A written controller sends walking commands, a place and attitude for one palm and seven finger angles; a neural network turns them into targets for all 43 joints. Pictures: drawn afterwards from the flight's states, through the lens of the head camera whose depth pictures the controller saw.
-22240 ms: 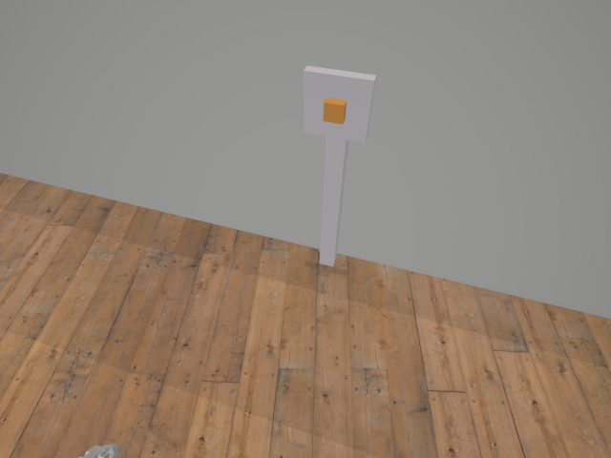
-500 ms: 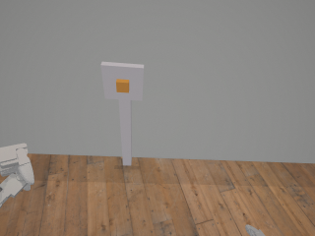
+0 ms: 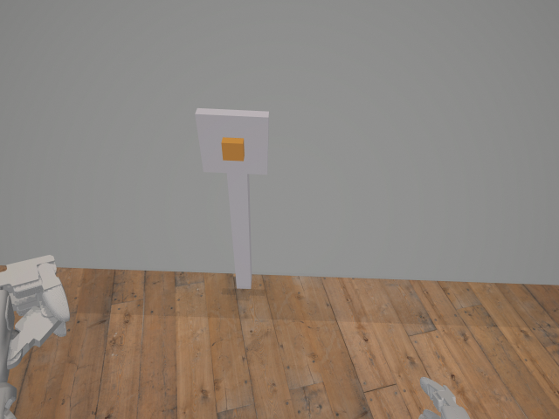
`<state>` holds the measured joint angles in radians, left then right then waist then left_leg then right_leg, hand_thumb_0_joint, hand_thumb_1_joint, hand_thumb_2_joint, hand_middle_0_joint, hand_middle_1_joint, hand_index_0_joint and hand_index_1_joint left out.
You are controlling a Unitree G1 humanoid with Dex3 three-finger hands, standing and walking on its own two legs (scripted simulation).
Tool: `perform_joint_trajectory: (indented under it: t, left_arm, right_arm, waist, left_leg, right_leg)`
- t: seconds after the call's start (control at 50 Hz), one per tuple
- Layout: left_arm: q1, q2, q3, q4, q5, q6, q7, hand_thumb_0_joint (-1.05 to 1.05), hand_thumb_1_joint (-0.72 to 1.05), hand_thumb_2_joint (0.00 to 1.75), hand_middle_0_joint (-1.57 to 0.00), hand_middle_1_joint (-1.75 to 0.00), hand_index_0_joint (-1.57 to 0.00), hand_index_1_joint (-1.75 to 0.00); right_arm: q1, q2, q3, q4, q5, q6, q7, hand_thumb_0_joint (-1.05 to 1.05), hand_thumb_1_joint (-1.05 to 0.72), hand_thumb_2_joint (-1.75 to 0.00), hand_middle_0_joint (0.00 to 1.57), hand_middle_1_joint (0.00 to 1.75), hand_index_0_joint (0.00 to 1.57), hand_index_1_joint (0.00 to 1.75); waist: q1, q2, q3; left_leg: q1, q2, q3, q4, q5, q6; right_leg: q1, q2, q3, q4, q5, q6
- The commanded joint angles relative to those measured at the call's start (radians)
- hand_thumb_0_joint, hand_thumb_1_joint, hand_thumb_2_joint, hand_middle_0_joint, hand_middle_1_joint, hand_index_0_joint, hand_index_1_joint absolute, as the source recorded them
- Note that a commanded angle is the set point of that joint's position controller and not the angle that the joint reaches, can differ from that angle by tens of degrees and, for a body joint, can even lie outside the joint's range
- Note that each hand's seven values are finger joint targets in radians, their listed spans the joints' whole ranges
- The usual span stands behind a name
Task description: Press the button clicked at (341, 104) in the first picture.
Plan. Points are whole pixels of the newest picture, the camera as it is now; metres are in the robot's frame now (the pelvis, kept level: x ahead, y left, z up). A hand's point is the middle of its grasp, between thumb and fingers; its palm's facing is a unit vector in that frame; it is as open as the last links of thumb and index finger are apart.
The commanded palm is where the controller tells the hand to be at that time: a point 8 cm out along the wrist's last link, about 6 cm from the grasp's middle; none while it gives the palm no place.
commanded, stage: let the arm hang, fingers relaxed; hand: left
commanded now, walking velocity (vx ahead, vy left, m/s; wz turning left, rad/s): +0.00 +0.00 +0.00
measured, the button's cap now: (233, 148) +0.75 +0.18 -0.03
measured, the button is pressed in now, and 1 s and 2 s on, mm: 0 0 0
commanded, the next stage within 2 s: stand and wait in 1.16 s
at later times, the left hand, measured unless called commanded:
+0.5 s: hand out of the picture -0.04 +0.21 -0.17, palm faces +0.04 -0.97 -0.22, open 4.2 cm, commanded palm none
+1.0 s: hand out of the picture -0.04 +0.15 -0.17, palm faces +0.05 -0.99 -0.15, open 7.3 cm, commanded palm none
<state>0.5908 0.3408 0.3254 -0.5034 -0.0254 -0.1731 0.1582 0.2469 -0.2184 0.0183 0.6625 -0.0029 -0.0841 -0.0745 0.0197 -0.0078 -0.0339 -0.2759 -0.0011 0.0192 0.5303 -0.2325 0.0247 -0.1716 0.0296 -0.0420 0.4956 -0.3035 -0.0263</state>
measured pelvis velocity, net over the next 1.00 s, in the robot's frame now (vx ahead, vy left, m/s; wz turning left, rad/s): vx -0.02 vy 0.00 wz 0.01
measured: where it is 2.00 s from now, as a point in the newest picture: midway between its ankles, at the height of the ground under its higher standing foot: outside the picture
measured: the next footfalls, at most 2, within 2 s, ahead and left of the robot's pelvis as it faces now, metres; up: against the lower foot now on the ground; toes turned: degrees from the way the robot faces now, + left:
none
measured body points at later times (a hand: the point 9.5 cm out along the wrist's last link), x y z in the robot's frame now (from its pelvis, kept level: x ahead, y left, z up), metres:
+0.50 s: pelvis -0.02 +0.01 +0.00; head +0.01 +0.02 +0.45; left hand -0.04 +0.26 -0.15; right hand +0.00 -0.23 -0.15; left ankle +0.03 +0.10 -0.74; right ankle -0.02 -0.10 -0.74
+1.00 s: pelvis -0.02 +0.00 +0.01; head -0.02 +0.00 +0.45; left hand -0.04 +0.21 -0.16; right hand -0.04 -0.19 -0.16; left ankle +0.03 +0.10 -0.74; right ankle -0.02 -0.10 -0.74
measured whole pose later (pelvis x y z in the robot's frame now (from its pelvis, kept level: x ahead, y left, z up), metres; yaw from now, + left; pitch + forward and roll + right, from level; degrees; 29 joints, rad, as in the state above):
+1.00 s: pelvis -0.02 +0.00 +0.01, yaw +0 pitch -1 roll +0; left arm 0.32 0.10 0.00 1.14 0.01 0.00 0.03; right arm 0.32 -0.10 0.00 1.12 -0.02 0.01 -0.04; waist 0.00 0.01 0.02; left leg -0.26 -0.02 0.02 0.43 -0.15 0.03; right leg -0.18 0.01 -0.04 0.45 -0.25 -0.02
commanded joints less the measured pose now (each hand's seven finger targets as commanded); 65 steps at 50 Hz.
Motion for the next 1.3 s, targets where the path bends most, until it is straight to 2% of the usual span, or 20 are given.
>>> perform_joint_trajectory:
  t: [0.0,0.02,0.04,0.06,0.08,0.14,0.18,0.26,0.32,0.36,0.42,0.44,0.48,0.58,0.64,0.76,0.82,0.86,1.14,1.28]
  left_arm:
    - [-0.064,0.190,0.120,-0.257,0.006,-0.092,0.017,0.00,0.90,0.90,-1.30,-1.50,-1.30,-1.50]
    - [-0.037,0.183,0.122,-0.251,0.002,-0.093,0.016,0.00,0.90,0.90,-1.30,-1.50,-1.30,-1.50]
    - [-0.101,0.022,-0.262,0.603,0.068,0.033,-0.113,0.00,0.90,0.90,-1.30,-1.50,-1.30,-1.50]
    - [-0.109,0.011,-0.208,0.649,0.066,0.132,-0.144,0.00,0.90,0.90,-1.26,-1.46,-1.26,-1.46]
    - [-0.125,-0.011,-0.222,0.675,0.060,0.150,-0.148,0.00,0.90,0.90,-1.23,-1.42,-1.23,-1.42]
    - [-0.244,0.022,-0.240,0.828,0.060,0.152,-0.153,0.00,0.90,0.90,-1.12,-1.30,-1.12,-1.30]
    - [-0.294,0.038,-0.249,0.955,0.053,0.160,-0.150,0.00,0.90,0.90,-1.04,-1.22,-1.04,-1.22]
    - [-0.328,0.012,-0.282,1.217,0.042,0.182,-0.137,0.00,0.90,0.90,-0.90,-1.06,-0.90,-1.06]
    - [-0.301,-0.011,-0.288,1.364,0.037,0.178,-0.137,0.00,0.90,0.90,-0.79,-0.94,-0.79,-0.94]
    - [-0.291,-0.022,-0.289,1.426,0.037,0.177,-0.137,0.00,0.90,0.90,-0.71,-0.86,-0.71,-0.86]
    - [-0.276,-0.031,-0.298,1.500,0.035,0.174,-0.140,0.00,0.90,0.90,-0.60,-0.74,-0.60,-0.74]
    - [-0.270,-0.032,-0.301,1.520,0.035,0.172,-0.138,0.00,0.90,0.90,-0.57,-0.70,-0.57,-0.70]
    - [-0.257,-0.047,-0.307,1.557,0.034,0.170,-0.136,0.00,0.90,0.90,-0.49,-0.62,-0.49,-0.62]
    - [-0.210,-0.069,-0.314,1.621,0.032,0.171,-0.129,0.00,0.90,0.90,-0.31,-0.42,-0.31,-0.42]
    - [-0.183,-0.084,-0.314,1.640,0.034,0.172,-0.125,0.00,0.90,0.90,-0.20,-0.30,-0.20,-0.30]
    - [-0.159,-0.113,-0.311,1.654,0.036,0.171,-0.119,0.00,0.90,0.90,-0.20,-0.30,-0.20,-0.30]
    - [-0.160,-0.127,-0.307,1.652,0.037,0.171,-0.118,0.00,0.90,0.90,-0.20,-0.30,-0.20,-0.30]
    - [-0.161,-0.130,-0.305,1.648,0.038,0.171,-0.116,0.00,0.90,0.90,-0.20,-0.30,-0.20,-0.30]
    - [-0.192,-0.139,-0.299,1.634,0.034,0.159,-0.114,0.00,0.90,0.90,-0.20,-0.30,-0.20,-0.30]
    - [-0.201,-0.131,-0.299,1.637,0.032,0.158,-0.115,0.00,0.90,0.90,-0.20,-0.30,-0.20,-0.30]
  right_arm:
    - [-0.127,-0.099,-0.034,-0.183,-0.002,-0.085,-0.009,0.00,-0.90,-0.90,0.20,0.30,0.20,0.30]
    - [-0.122,-0.100,-0.039,-0.187,0.000,-0.089,-0.006,0.00,-0.90,-0.90,0.20,0.30,0.20,0.30]
    - [-0.156,-0.223,-0.102,0.064,0.011,-0.143,0.082,0.00,-0.90,-0.90,0.20,0.30,0.20,0.30]
    - [-0.059,-0.213,-0.104,0.077,0.004,-0.051,0.086,0.00,-0.90,-0.90,0.20,0.30,0.20,0.30]
    - [-0.030,-0.157,-0.090,0.058,0.001,-0.019,0.082,0.00,-0.90,-0.90,0.20,0.30,0.20,0.30]
    - [-0.041,-0.156,-0.075,0.047,-0.013,0.020,0.077,0.00,-0.90,-0.90,0.20,0.30,0.20,0.30]
    - [-0.064,-0.166,-0.069,0.074,-0.019,0.040,0.071,0.00,-0.90,-0.90,0.20,0.30,0.20,0.30]
    - [-0.084,-0.128,-0.036,0.170,-0.026,0.070,0.062,0.00,-0.90,-0.90,0.20,0.30,0.20,0.30]
    - [-0.057,-0.100,-0.030,0.241,-0.023,0.081,0.054,0.00,-0.90,-0.90,0.20,0.30,0.20,0.30]
    - [-0.028,-0.088,-0.034,0.273,-0.022,0.088,0.049,0.00,-0.90,-0.90,0.20,0.30,0.20,0.30]
    - [0.016,-0.077,-0.036,0.324,-0.018,0.091,0.046,0.00,-0.90,-0.90,0.20,0.30,0.20,0.30]
    - [0.030,-0.079,-0.038,0.335,-0.016,0.093,0.044,0.00,-0.90,-0.90,0.20,0.30,0.20,0.30]
    - [0.060,-0.067,-0.039,0.367,-0.014,0.091,0.042,0.00,-0.90,-0.90,0.20,0.30,0.20,0.30]
    - [0.107,-0.044,-0.037,0.416,-0.013,0.093,0.038,0.00,-0.90,-0.90,0.20,0.30,0.20,0.30]
    - [0.117,-0.031,-0.037,0.431,-0.013,0.096,0.037,0.00,-0.90,-0.90,0.20,0.30,0.20,0.30]
    - [0.145,0.005,-0.038,0.449,-0.017,0.096,0.037,0.00,-0.90,-0.90,0.20,0.30,0.20,0.30]
    - [0.156,0.015,-0.037,0.451,-0.018,0.093,0.034,0.00,-0.90,-0.90,0.20,0.30,0.20,0.30]
    - [0.156,0.021,-0.038,0.450,-0.019,0.092,0.034,0.00,-0.90,-0.90,0.20,0.30,0.20,0.30]
    - [0.159,0.038,-0.037,0.451,-0.016,0.084,0.030,0.00,-0.90,-0.90,0.20,0.30,0.20,0.30]
    - [0.159,0.040,-0.036,0.459,-0.017,0.087,0.031,0.00,-0.90,-0.90,0.20,0.30,0.20,0.30]
  waist:
    - [-0.017,0.122,0.011]
    - [-0.015,0.092,-0.007]
    - [-0.057,0.044,0.027]
    - [-0.031,0.012,-0.043]
    - [-0.028,-0.051,-0.088]
    - [-0.033,-0.192,-0.096]
    - [-0.027,-0.143,-0.074]
    - [-0.010,0.107,0.012]
    - [-0.011,0.153,0.030]
    - [-0.015,0.157,0.032]
    - [-0.022,0.115,0.046]
    - [-0.022,0.064,0.054]
    - [-0.027,0.038,0.055]
    - [-0.028,0.006,0.090]
    - [-0.023,0.015,0.126]
    - [-0.026,0.000,0.146]
    - [-0.024,0.034,0.158]
    - [-0.023,0.025,0.163]
    - [-0.024,0.022,0.138]
    - [-0.028,0.011,0.140]
  left_leg:
    - [-0.009,0.150,-0.203,-0.235,0.024,0.045]
    - [-0.002,0.138,-0.179,-0.214,0.064,0.040]
    - [-0.012,0.122,-0.143,-0.033,0.314,0.028]
    - [0.006,0.110,-0.089,-0.005,0.386,0.020]
    - [0.014,0.103,-0.086,0.031,0.352,0.019]
    - [-0.015,0.072,-0.101,0.048,0.306,0.019]
    - [0.003,0.067,-0.111,0.017,0.321,0.020]
    - [-0.006,0.095,-0.161,-0.116,0.270,0.030]
    - [0.000,0.087,-0.154,-0.165,0.091,0.021]
    - [0.013,0.088,-0.154,-0.178,0.035,0.022]
    - [0.028,0.087,-0.151,-0.196,-0.017,0.021]
    - [0.036,0.090,-0.153,-0.194,-0.009,0.023]
    - [0.056,0.091,-0.148,-0.198,0.007,0.025]
    - [0.057,0.092,-0.144,-0.216,-0.037,0.028]
    - [0.041,0.091,-0.139,-0.223,-0.063,0.030]
    - [0.025,0.083,-0.129,-0.221,-0.079,0.028]
    - [0.005,0.085,-0.138,-0.234,-0.097,0.028]
    - [-0.012,0.085,-0.140,-0.235,-0.103,0.028]
    - [0.046,0.079,-0.101,-0.179,0.063,0.016]
    - [0.063,0.079,-0.092,-0.176,0.060,0.011]
  right_leg:
    - [-0.019,-0.047,0.051,-0.049,0.084,0.031]
    - [0.002,-0.051,0.055,-0.063,0.115,0.030]
    - [-0.120,-0.096,0.017,0.047,0.276,0.014]
    - [-0.071,-0.134,0.071,0.018,0.333,0.008]
    - [-0.056,-0.138,0.071,0.021,0.358,-0.007]
    - [-0.006,-0.168,0.096,0.027,0.445,-0.039]
    - [-0.004,-0.171,0.102,0.013,0.427,-0.044]
    - [0.006,-0.112,0.087,-0.047,0.135,-0.014]
    - [0.013,-0.113,0.099,-0.114,0.061,-0.025]
    - [0.013,-0.114,0.097,-0.141,0.052,-0.032]
    - [-0.004,-0.116,0.094,-0.167,0.031,-0.036]
    - [-0.010,-0.114,0.092,-0.175,0.031,-0.036]
    - [-0.021,-0.117,0.090,-0.177,0.037,-0.035]
    - [-0.050,-0.114,0.085,-0.180,-0.003,-0.034]
    - [-0.074,-0.112,0.085,-0.181,-0.024,-0.034]
    - [-0.104,-0.112,0.092,-0.179,-0.063,-0.033]
    - [-0.104,-0.106,0.093,-0.163,-0.048,-0.032]
    - [-0.098,-0.103,0.092,-0.161,-0.044,-0.032]
    - [-0.073,-0.117,0.100,-0.179,0.045,-0.037]
    - [-0.077,-0.122,0.108,-0.197,0.025,-0.039]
